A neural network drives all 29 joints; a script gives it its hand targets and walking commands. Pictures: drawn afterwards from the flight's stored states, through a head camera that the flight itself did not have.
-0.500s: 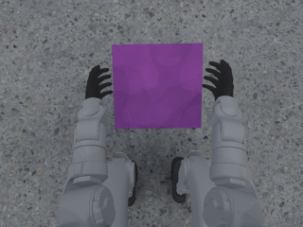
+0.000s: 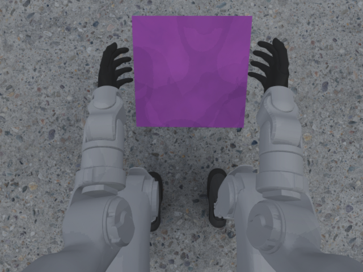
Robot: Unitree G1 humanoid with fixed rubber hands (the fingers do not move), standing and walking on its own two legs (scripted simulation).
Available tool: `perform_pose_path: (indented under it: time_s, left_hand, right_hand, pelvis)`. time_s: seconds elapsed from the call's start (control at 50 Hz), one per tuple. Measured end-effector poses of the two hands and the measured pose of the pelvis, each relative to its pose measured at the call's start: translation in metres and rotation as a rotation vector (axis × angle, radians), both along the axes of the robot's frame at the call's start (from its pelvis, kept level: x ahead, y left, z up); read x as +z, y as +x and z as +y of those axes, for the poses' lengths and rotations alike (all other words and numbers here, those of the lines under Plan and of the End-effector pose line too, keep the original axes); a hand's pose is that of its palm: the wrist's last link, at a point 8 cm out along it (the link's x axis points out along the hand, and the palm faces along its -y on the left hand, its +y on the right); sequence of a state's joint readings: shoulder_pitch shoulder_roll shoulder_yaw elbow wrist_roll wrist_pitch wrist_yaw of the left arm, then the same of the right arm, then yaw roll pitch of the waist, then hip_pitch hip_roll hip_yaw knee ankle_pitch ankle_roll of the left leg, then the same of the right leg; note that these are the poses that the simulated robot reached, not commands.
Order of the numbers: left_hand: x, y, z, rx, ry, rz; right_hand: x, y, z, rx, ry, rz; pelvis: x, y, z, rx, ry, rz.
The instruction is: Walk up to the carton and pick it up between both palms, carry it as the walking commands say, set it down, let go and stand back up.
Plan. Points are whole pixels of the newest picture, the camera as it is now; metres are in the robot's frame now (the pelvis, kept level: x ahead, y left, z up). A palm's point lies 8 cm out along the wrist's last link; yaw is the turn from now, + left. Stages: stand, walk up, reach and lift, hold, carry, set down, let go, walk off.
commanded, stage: set down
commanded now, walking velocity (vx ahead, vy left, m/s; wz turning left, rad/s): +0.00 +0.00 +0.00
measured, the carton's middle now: (189, 75) +0.52 -0.01 -0.23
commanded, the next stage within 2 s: none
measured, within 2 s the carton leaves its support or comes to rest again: neither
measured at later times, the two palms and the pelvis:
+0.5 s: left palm (119, 91) +0.48 +0.16 -0.22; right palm (256, 85) +0.49 -0.16 -0.20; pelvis -0.01 +0.00 -0.05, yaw +0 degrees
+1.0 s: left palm (120, 89) +0.50 +0.17 -0.27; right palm (247, 77) +0.52 -0.16 -0.24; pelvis +0.00 +0.00 -0.08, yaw +0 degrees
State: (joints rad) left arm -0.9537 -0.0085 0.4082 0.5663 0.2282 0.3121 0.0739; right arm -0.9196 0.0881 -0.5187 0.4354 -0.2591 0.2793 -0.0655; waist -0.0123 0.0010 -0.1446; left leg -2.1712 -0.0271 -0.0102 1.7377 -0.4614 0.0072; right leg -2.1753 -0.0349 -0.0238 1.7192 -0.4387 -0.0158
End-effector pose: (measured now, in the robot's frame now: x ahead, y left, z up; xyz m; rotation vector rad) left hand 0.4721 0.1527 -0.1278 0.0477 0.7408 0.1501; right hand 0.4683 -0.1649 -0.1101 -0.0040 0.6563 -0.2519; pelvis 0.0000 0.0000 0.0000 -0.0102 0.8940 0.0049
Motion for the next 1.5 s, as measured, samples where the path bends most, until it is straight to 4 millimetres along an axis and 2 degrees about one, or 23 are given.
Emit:
perform_pose_path:
  time_s: [0.16,0.3,0.44,0.58,0.96,1.08,1.5]
  left_hand:
    - [-0.035,0.000,0.003,-0.001,0.001,0.028]
    - [-0.055,0.007,0.001,-0.008,-0.005,0.017]
    - [-0.084,0.009,0.001,-0.018,0.002,0.039]
    - [-0.098,0.015,0.010,-0.016,0.010,0.039]
    - [-0.142,0.024,0.017,-0.076,0.008,0.119]
    - [-0.148,0.031,0.013,-0.100,0.002,0.105]
    - [-0.151,0.035,0.007,-0.120,-0.021,0.093]
  right_hand:
    - [-0.035,0.001,0.002,0.004,0.010,0.027]
    - [-0.057,0.004,-0.001,0.008,0.006,0.018]
    - [-0.084,0.011,-0.001,0.016,0.014,0.038]
    - [-0.093,0.031,0.007,0.045,0.019,0.032]
    - [-0.131,0.049,0.010,0.110,0.005,0.110]
    - [-0.133,0.058,0.006,0.119,-0.019,0.099]
    - [-0.140,0.055,-0.005,0.132,-0.027,0.116]
  pelvis:
    - [-0.016,-0.002,0.000,0.002,-0.002,0.012]
    - [-0.033,-0.005,0.000,0.003,-0.004,-0.010]
    - [-0.047,-0.009,0.000,0.003,-0.005,-0.029]
    - [-0.058,-0.007,0.001,0.003,-0.008,-0.051]
    - [-0.076,0.001,0.003,0.023,-0.020,-0.084]
    - [-0.082,0.001,0.003,0.031,-0.025,-0.098]
    - [-0.088,-0.001,0.003,0.031,-0.027,-0.118]
